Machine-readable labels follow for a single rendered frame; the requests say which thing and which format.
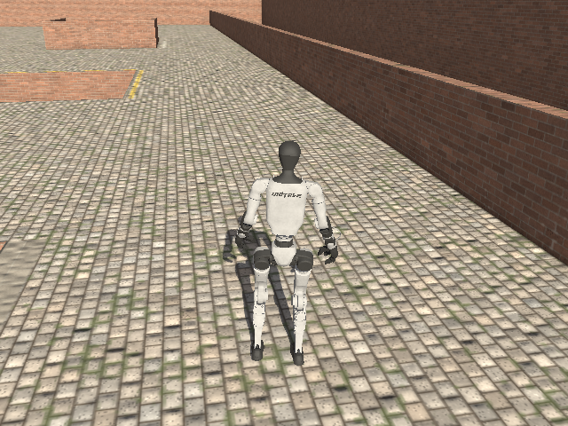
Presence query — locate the left robot thigh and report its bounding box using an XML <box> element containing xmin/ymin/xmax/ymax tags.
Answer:
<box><xmin>253</xmin><ymin>247</ymin><xmax>272</xmax><ymax>304</ymax></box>

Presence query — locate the robot thigh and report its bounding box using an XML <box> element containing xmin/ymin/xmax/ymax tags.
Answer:
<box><xmin>291</xmin><ymin>248</ymin><xmax>313</xmax><ymax>310</ymax></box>
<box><xmin>253</xmin><ymin>247</ymin><xmax>272</xmax><ymax>304</ymax></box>

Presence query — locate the right robot thigh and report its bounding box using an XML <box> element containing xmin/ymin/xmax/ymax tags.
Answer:
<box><xmin>291</xmin><ymin>248</ymin><xmax>313</xmax><ymax>310</ymax></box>

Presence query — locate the right robot forearm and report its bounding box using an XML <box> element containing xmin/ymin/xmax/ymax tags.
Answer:
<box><xmin>319</xmin><ymin>216</ymin><xmax>336</xmax><ymax>249</ymax></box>

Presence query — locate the robot left hand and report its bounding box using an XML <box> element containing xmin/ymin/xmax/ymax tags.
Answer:
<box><xmin>235</xmin><ymin>234</ymin><xmax>256</xmax><ymax>250</ymax></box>

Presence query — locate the robot right hand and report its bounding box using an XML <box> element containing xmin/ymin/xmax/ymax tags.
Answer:
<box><xmin>318</xmin><ymin>246</ymin><xmax>338</xmax><ymax>264</ymax></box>

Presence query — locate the right robot upper arm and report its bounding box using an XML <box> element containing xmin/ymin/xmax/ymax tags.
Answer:
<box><xmin>306</xmin><ymin>180</ymin><xmax>328</xmax><ymax>229</ymax></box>

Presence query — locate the left robot upper arm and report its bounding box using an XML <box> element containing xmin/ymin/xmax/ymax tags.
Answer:
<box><xmin>243</xmin><ymin>177</ymin><xmax>269</xmax><ymax>225</ymax></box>

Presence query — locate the left robot forearm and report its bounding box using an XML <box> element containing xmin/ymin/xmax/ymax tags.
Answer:
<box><xmin>237</xmin><ymin>211</ymin><xmax>252</xmax><ymax>238</ymax></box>

